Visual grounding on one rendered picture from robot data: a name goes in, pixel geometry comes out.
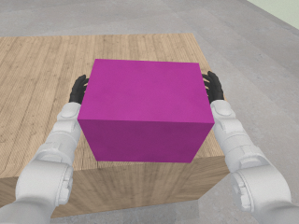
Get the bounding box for robot left forearm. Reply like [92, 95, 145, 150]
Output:
[15, 102, 82, 200]

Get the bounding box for robot right forearm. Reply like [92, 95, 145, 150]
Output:
[210, 100, 292, 200]

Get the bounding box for right robot hand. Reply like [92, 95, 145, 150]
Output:
[202, 71, 224, 104]

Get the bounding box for right robot upper arm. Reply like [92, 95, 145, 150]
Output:
[230, 164, 299, 224]

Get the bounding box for left robot hand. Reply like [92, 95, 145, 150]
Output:
[68, 75, 89, 105]

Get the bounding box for left robot upper arm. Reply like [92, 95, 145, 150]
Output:
[0, 159, 74, 224]

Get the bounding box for carton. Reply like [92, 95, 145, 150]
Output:
[77, 59, 215, 163]

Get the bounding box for pedestal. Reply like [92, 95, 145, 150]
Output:
[0, 33, 236, 218]

